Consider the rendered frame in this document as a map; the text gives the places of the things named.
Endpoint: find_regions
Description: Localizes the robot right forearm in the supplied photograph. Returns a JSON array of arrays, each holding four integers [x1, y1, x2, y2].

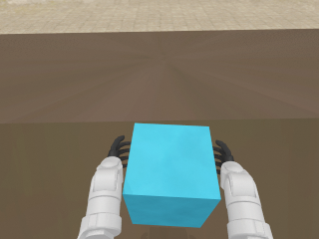
[[220, 161, 273, 239]]

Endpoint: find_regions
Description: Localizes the robot right hand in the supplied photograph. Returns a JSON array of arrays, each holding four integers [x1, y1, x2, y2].
[[212, 140, 234, 174]]

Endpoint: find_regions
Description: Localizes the robot left hand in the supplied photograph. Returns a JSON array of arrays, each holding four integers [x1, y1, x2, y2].
[[107, 135, 132, 168]]

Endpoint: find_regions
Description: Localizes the carton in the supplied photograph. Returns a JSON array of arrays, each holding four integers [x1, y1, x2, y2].
[[123, 122, 221, 228]]

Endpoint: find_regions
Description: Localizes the robot left forearm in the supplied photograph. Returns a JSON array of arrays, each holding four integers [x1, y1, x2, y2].
[[77, 156, 124, 239]]

